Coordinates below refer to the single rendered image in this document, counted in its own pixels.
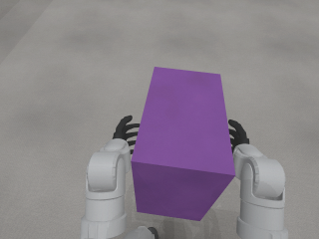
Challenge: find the robot left thigh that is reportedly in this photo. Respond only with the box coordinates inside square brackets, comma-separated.
[123, 228, 155, 239]

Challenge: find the robot left forearm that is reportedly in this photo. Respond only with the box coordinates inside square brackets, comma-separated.
[80, 138, 132, 239]

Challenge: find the robot left hand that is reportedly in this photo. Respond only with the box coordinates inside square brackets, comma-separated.
[113, 116, 140, 154]

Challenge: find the robot right hand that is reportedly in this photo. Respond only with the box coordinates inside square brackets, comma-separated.
[228, 119, 250, 154]

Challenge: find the robot left foot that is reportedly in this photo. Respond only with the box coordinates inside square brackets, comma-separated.
[148, 227, 159, 239]

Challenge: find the robot right forearm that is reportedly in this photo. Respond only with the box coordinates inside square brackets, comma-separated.
[232, 143, 289, 239]

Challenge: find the carton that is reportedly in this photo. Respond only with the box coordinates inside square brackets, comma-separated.
[131, 67, 236, 221]

